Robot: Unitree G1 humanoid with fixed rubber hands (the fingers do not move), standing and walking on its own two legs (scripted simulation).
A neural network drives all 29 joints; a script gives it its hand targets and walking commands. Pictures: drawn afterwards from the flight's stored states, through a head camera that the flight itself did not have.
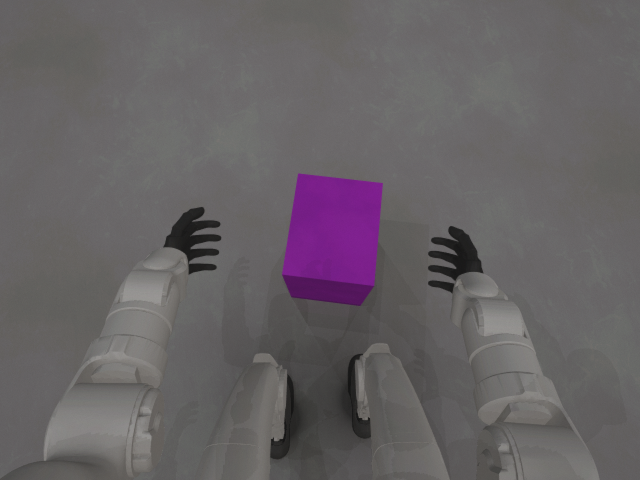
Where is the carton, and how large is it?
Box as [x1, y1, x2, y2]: [282, 173, 382, 305]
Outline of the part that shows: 298,173 282,275 289,292 293,297 360,305 373,286 382,183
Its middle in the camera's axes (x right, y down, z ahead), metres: +0.04 +0.01 +1.00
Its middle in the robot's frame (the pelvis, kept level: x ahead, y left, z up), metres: +0.52 -0.03 -0.53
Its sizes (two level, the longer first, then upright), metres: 0.243 0.198 0.291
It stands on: the floor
